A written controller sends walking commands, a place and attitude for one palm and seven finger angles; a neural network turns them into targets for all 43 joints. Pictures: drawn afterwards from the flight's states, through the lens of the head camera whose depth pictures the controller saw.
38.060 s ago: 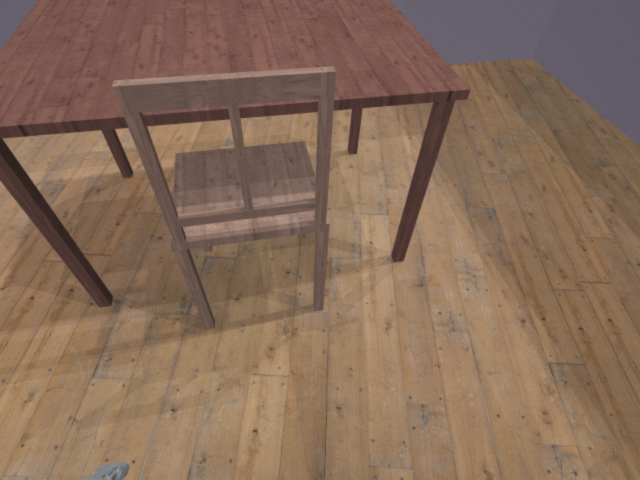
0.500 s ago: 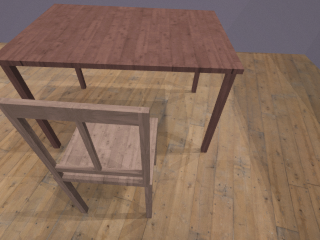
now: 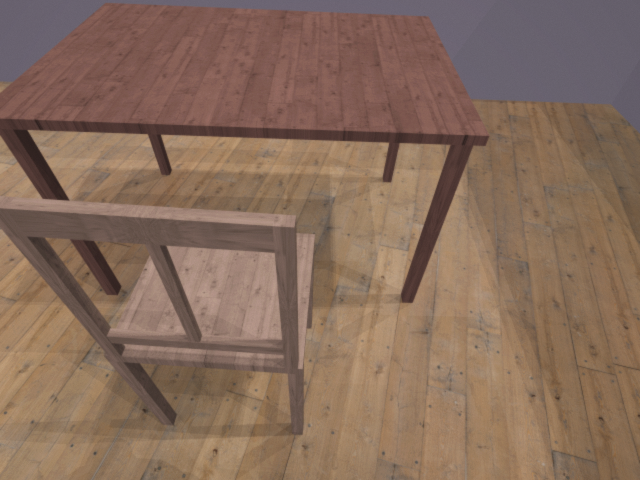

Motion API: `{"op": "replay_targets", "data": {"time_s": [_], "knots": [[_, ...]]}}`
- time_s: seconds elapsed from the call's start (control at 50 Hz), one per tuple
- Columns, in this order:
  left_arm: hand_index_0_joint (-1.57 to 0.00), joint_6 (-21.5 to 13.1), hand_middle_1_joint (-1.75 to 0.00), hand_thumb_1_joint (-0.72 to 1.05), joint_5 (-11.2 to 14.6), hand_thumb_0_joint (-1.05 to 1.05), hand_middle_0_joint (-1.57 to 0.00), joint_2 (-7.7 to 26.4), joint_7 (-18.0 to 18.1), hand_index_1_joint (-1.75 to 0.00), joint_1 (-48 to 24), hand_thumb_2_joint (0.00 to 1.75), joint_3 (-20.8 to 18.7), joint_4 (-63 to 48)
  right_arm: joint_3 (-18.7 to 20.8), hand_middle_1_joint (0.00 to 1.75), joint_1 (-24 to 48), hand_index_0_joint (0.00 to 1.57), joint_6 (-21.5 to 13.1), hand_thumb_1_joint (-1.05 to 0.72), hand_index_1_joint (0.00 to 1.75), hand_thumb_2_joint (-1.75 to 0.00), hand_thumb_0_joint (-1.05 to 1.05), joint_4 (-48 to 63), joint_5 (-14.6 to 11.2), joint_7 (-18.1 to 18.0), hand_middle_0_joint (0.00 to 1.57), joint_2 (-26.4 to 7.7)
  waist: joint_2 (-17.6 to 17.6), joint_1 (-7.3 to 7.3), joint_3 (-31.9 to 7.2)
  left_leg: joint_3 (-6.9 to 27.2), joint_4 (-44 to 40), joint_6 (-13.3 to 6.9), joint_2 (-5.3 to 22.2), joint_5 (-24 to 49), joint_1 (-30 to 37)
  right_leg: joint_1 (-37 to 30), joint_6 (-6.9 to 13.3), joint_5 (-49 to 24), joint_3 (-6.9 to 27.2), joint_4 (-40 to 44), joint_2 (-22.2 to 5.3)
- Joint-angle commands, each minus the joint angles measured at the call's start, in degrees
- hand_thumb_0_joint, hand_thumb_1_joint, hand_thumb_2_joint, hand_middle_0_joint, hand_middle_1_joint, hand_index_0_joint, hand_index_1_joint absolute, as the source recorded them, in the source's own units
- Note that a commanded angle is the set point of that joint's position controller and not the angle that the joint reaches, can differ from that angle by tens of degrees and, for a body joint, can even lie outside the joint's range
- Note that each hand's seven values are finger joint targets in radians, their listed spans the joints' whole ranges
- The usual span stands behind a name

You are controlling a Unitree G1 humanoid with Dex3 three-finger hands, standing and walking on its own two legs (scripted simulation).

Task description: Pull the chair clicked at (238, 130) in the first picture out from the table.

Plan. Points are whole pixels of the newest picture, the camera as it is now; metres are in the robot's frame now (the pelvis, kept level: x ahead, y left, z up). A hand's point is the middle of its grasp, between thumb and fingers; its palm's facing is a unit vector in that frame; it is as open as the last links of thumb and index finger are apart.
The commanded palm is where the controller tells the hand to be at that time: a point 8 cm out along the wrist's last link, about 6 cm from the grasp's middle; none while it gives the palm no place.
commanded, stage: look again from close up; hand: left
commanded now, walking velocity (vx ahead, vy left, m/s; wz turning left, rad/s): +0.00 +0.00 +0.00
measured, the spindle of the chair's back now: (178, 296) +0.40 +0.26 -0.08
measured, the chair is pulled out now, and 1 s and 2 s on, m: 0.30 0.30 0.30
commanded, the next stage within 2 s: raise the hand toward the chair's back in 0.52 s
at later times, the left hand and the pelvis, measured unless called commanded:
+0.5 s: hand out of the picture -0.01 +0.16 -0.18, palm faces +0.04 -0.98 -0.18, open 7.4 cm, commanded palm none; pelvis +0.00 +0.00 +0.00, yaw +0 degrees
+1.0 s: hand (212, 439) +0.18 +0.14 -0.04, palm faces -0.06 -1.00 +0.02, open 8.8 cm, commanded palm +0.12 +0.22 -0.06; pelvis -0.03 -0.01 -0.07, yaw +4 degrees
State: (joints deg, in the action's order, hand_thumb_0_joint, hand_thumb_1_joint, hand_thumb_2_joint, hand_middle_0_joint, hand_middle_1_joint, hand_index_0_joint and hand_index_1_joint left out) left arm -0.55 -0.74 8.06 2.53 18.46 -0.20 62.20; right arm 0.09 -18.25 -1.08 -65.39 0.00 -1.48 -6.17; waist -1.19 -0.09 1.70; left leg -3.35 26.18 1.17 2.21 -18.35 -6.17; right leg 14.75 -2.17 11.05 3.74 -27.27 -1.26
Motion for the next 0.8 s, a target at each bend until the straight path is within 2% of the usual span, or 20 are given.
{"op": "replay_targets", "data": {"time_s": [0.0,0.02,0.1,0.14,0.22,0.4,0.42,0.5,0.54,0.58,0.6,0.62,0.64,0.66,0.68,0.7,0.72,0.74,0.76,0.78], "knots": [[-0.2,-0.96,-0.3,0.9,-0.13,0.0,-0.2,5.02,0.06,-0.3,4.31,0.9,-0.94,-1.55,1.04,0.3,-4.83,0.2,-0.77,-0.9,0.3,-0.9,0.0,1.16,0.2,-0.21,0.2,-5.31,0.74,-0.04,2.18,3.23,-5.49,-2.46,3.49,8.15,-4.09,-1.34,3.49,-7.42,2.35,3.97,-2.94],[-0.2,-0.89,-0.3,0.9,-0.07,0.0,-0.2,4.91,0.02,-0.3,4.14,0.9,-0.79,-1.49,1.05,0.3,-4.55,0.2,-0.72,-0.9,0.3,-0.9,0.0,1.06,0.16,-0.27,0.2,-5.36,1.66,-0.09,2.9,3.31,-5.8,-2.53,3.59,8.26,-4.14,-1.18,3.55,-7.35,2.26,4.22,-2.78],[-0.2,-0.89,-0.3,0.9,-0.11,0.0,-0.2,5.1,0.07,-0.3,4.14,0.9,-0.88,-1.43,0.96,0.3,-4.69,0.2,-0.72,-0.9,0.3,-0.9,0.0,1.16,0.18,-0.24,0.2,-5.32,1.37,-0.02,2.98,3.17,-5.83,-2.41,3.62,7.99,-4.35,-1.06,3.44,-7.19,2.25,4.04,-2.9],[-0.2,-0.72,-0.3,0.9,-0.15,0.0,-0.2,4.91,0.04,-0.3,3.85,0.9,-0.87,-1.45,0.95,0.3,-4.44,0.2,-0.62,-0.9,0.3,-0.9,0.0,1.15,0.2,-0.27,0.2,-5.39,2.12,0.05,4.68,3.49,-6.49,-2.42,3.74,6.65,-5.28,-0.37,3.37,-5.42,2.13,4.3,-2.55],[-0.2,-0.67,-0.3,0.9,-0.15,0.0,-0.2,4.97,-0.01,-0.3,3.89,0.9,-0.83,-1.54,0.99,0.3,-4.56,0.2,-0.52,-0.9,0.3,-0.9,0.0,1.15,0.18,-0.2,0.2,-5.24,1.86,-0.01,4.72,3.59,-6.95,-2.55,3.63,5.16,-5.46,-0.4,3.39,-3.85,2.31,4.78,-2.4],[-0.2,-0.96,-0.3,0.9,-0.13,0.0,-0.2,5.07,0.02,-0.3,4.34,0.9,-0.93,-1.57,1.02,0.3,-4.96,0.2,-0.75,-0.9,0.3,-0.9,0.0,1.09,0.19,-0.2,0.2,-5.17,0.8,0.01,2.24,3.28,-5.63,-2.49,3.43,7.72,-4.21,-1.28,3.45,-6.59,2.39,4.25,-2.82],[-0.2,-0.86,-0.3,0.9,-0.1,0.0,-0.2,5.02,0.0,-0.3,4.12,0.9,-0.84,-1.49,1.04,0.3,-4.73,0.2,-0.67,-0.9,0.3,-0.9,0.0,1.0,0.14,-0.23,0.2,-5.17,1.46,-0.03,3.22,3.22,-6.19,-2.5,3.57,7.24,-4.41,-1.06,3.44,-6.02,2.09,4.47,-2.67],[-0.2,-0.98,-0.3,0.9,-0.14,0.0,-0.2,5.11,0.03,-0.3,4.42,0.9,-0.83,-1.28,0.99,0.3,-5.0,0.2,-0.71,-0.9,0.3,-0.9,0.0,1.01,0.13,-0.23,0.2,-5.12,0.31,-0.04,2.54,3.04,-5.48,-2.43,3.41,7.7,-4.17,-1.18,3.45,-6.95,2.51,4.4,-2.93],[-0.2,-0.93,-0.3,0.9,-0.13,0.0,-0.2,4.95,0.03,-0.3,4.51,0.9,-0.86,-1.34,1.05,0.3,-4.81,0.2,-0.68,-0.9,0.3,-0.9,0.0,0.96,0.18,-0.26,0.2,-5.11,1.44,0.05,2.99,2.97,-5.6,-2.37,3.45,7.79,-4.2,-0.94,3.48,-6.82,2.37,4.45,-2.83],[-0.2,-0.98,-0.3,0.9,-0.13,0.0,-0.2,5.15,0.03,-0.3,4.42,0.9,-0.89,-1.32,0.97,0.3,-5.18,0.2,-0.7,-0.9,0.3,-0.9,0.0,0.94,0.15,-0.24,0.2,-5.03,1.11,-0.01,2.7,3.05,-5.62,-2.38,3.41,7.44,-4.32,-1.22,3.49,-6.53,2.52,4.47,-2.87],[-0.2,-1.45,-0.3,0.9,-0.49,0.0,-0.2,8.43,2.1,-0.3,5.87,0.9,-1.25,1.32,1.33,0.3,2.02,0.2,-1.1,-0.9,0.3,-0.9,0.0,5.91,0.19,-0.08,0.2,-8.78,2.19,1.38,5.25,0.56,4.87,-0.26,4.06,13.25,-11.04,-3.6,3.34,-27.76,1.83,0.93,-7.2],[-0.2,-11.41,-0.3,0.88,12.59,0.0,-0.2,27.28,2.33,-0.3,-36.26,0.89,-12.22,-87.86,3.71,0.3,5.52,0.2,-8.98,-0.9,0.3,-0.9,0.0,23.12,-0.44,-4.92,0.2,-19.26,16.94,-6.09,-17.79,1.71,-3.47,-0.8,-1.49,17.42,3.77,-7.77,2.07,-20.9,-3.17,1.37,-0.69],[-0.2,-7.12,-0.29,0.85,6.63,0.0,-0.2,14.36,3.34,-0.29,-16.6,0.88,-3.48,-77.53,0.37,0.3,6.33,0.2,-15.85,-0.9,0.3,-0.9,0.0,23.81,-1.75,-5.55,0.2,-13.39,23.21,0.38,-15.27,-0.3,-5.8,0.66,-0.84,28.51,1.95,-8.11,5.58,-8.18,-4.27,-2.85,0.07],[-0.19,-3.33,-0.29,0.83,6.93,0.0,-0.19,8.24,5.5,-0.29,-10.42,0.87,-1.25,-60.89,0.93,0.3,6.05,0.2,-18.63,-0.9,0.3,-0.9,0.0,18.98,-2.27,-4.23,0.2,-13.94,15.23,-0.3,-11.94,0.24,-4.01,1.39,-0.72,25.72,-2.57,-4.1,4.47,-3.08,-5.92,-3.67,0.31],[-0.19,0.72,-0.29,0.81,8.3,0.0,-0.19,-0.03,4.98,-0.29,-0.67,0.86,3.4,-60.39,1.19,0.3,5.38,0.2,-19.54,-0.9,0.3,-0.9,0.0,21.03,-2.91,-2.84,0.2,-11.74,9.36,-0.62,-7.89,1.88,-3.67,0.85,0.41,19.26,-6.55,-1.78,3.56,-1.0,-8.17,-3.0,-0.03],[-0.19,-0.23,-0.28,0.78,9.73,0.0,-0.19,0.65,3.69,-0.28,-4.33,0.85,4.8,-69.02,0.47,0.3,5.55,0.2,-20.38,-0.9,0.3,-0.9,0.0,24.26,-3.45,-2.88,0.2,-13.85,4.45,-0.98,-6.78,2.59,-2.66,-0.44,-0.32,9.37,-9.1,-0.6,2.75,0.68,-7.96,-2.04,-0.24],[-0.19,-1.74,-0.28,0.76,10.31,0.0,-0.19,-1.1,2.79,-0.28,-2.53,0.84,5.17,-64.75,0.61,0.3,7.14,0.2,-21.19,-0.9,0.3,-0.9,0.0,25.13,-3.28,-3.66,0.2,-13.77,-2.39,-2.84,-0.4,3.25,-1.35,-1.38,-0.9,2.16,-12.77,2.7,2.32,4.85,-8.15,-0.66,-0.37],[-0.18,-4.96,-0.27,0.74,10.31,0.0,-0.18,0.98,1.69,-0.27,-6.72,0.83,3.98,-64.96,1.1,0.3,6.41,0.2,-22.21,-0.9,0.3,-0.9,0.0,26.93,-2.5,-3.16,0.2,-15.52,-9.09,-4.29,2.08,4.26,1.83,-2.26,-2.32,-3.43,-16.52,8.01,1.71,11.0,-7.71,0.03,-0.29],[-0.18,-7.61,-0.27,0.71,9.99,0.0,-0.18,-0.32,0.09,-0.27,-5.41,0.82,3.74,-60.18,1.95,0.3,5.85,0.2,-22.76,-0.9,0.3,-0.9,0.0,28.4,-1.88,-2.44,0.2,-15.83,-14.83,-4.47,4.01,4.77,5.09,-2.23,-2.86,-6.66,-21.12,13.61,1.66,16.27,-8.44,-1.85,-0.23],[-0.18,-11.29,-0.27,0.69,10.2,0.0,-0.18,-1.73,-1.92,-0.27,-3.78,0.81,3.13,-55.92,2.76,0.3,6.06,0.2,-22.93,-0.9,0.3,-0.9,0.0,29.69,-1.31,-1.5,0.2,-15.97,-18.8,-3.82,3.3,5.05,8.98,-1.93,-3.29,-7.8,-24.83,17.96,1.76,19.35,-8.92,-4.73,-0.06]]}}
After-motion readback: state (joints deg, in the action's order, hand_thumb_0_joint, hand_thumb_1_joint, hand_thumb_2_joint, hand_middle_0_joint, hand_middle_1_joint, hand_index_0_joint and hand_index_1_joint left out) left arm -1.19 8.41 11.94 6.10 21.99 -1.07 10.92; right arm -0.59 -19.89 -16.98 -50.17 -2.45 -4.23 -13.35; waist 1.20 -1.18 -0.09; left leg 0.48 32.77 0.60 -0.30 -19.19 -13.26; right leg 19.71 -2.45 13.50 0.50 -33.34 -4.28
